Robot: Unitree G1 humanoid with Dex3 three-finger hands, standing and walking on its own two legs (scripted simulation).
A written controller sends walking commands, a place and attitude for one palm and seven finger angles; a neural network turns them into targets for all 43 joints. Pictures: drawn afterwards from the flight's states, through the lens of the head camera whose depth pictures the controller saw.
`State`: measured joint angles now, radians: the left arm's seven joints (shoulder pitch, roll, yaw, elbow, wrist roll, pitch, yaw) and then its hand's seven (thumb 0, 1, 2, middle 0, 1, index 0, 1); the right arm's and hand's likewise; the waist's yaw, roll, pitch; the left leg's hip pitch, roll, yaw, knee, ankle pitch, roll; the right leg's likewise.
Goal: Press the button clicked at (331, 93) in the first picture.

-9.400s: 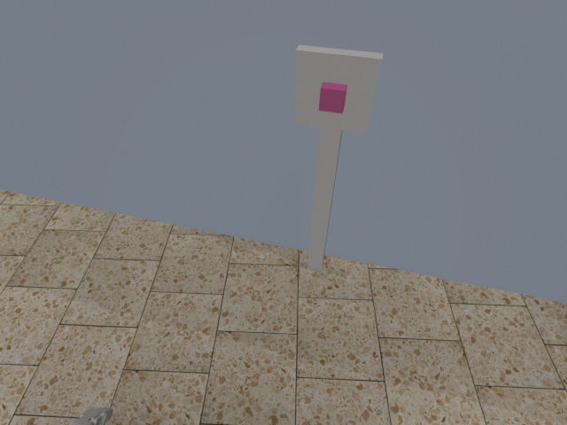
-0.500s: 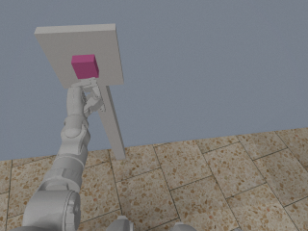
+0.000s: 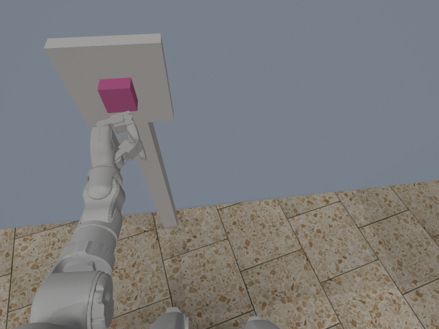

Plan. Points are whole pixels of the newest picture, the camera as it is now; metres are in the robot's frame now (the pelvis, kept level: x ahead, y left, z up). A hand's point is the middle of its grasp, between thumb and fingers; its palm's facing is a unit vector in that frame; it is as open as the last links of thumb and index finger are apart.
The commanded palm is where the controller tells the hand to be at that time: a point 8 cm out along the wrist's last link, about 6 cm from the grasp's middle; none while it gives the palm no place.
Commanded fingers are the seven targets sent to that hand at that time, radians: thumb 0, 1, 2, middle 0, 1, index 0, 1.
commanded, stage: aim a knuckle at the button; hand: left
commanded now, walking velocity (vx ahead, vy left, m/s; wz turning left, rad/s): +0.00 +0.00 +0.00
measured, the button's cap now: (119, 94) +0.53 +0.19 +0.11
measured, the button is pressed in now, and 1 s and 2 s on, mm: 0 5 1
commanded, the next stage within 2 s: press the button with the knuckle in 0.24 s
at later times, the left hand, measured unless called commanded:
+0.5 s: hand (143, 140) +0.45 +0.14 +0.07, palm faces +0.11 -0.99 -0.01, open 3.1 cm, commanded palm +0.42 +0.19 +0.07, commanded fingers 0.00 0.90 0.90 -1.30 -1.50 -1.30 -1.50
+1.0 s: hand (144, 125) +0.48 +0.14 +0.08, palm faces +0.12 -0.99 -0.02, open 2.9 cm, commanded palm +0.46 +0.19 +0.07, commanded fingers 0.00 0.90 0.90 -1.30 -1.50 -1.30 -1.50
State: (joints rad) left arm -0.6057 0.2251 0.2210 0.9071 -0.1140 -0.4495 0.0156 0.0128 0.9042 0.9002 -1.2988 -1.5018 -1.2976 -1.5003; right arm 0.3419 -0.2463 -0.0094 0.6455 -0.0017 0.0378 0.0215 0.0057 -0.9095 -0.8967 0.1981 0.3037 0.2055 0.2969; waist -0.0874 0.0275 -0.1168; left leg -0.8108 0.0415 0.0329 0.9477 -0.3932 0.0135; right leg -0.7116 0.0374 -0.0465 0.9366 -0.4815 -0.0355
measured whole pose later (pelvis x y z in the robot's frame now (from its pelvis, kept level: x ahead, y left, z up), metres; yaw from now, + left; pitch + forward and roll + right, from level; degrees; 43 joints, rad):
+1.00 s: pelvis +0.00 +0.00 -0.01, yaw +0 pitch +17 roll -2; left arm -0.81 0.29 0.28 1.12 -0.07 -0.47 0.03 -0.02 0.87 0.92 -1.30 -1.50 -1.30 -1.50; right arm 0.38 -0.25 0.00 0.66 -0.02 0.06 0.03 0.00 -0.91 -0.90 0.20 0.30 0.21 0.30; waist -0.13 0.03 -0.12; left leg -0.89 0.04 0.02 0.98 -0.40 0.01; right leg -0.79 0.04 -0.05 0.97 -0.49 -0.04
